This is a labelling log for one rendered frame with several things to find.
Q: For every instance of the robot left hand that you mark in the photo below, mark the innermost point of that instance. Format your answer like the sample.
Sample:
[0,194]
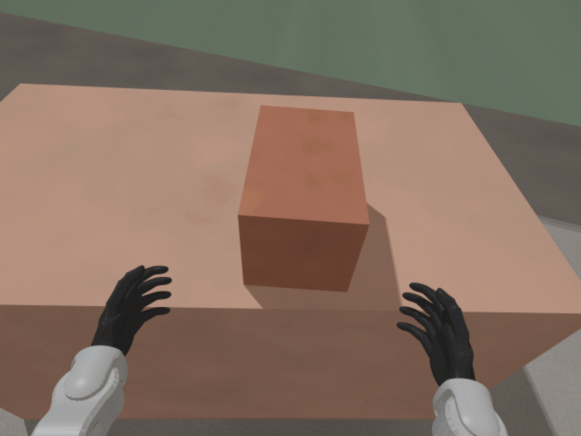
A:
[123,315]

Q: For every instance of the robot right forearm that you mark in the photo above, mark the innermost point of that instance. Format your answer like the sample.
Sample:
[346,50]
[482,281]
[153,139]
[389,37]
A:
[463,407]

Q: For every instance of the robot right hand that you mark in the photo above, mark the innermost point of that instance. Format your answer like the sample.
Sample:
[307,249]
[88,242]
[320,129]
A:
[446,341]

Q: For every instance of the carton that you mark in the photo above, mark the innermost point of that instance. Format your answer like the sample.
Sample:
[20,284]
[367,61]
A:
[303,216]

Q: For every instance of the pedestal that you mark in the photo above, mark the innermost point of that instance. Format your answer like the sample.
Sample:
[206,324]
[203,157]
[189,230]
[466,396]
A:
[97,181]

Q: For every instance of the robot left forearm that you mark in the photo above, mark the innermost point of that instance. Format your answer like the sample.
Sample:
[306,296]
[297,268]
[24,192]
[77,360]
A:
[89,398]

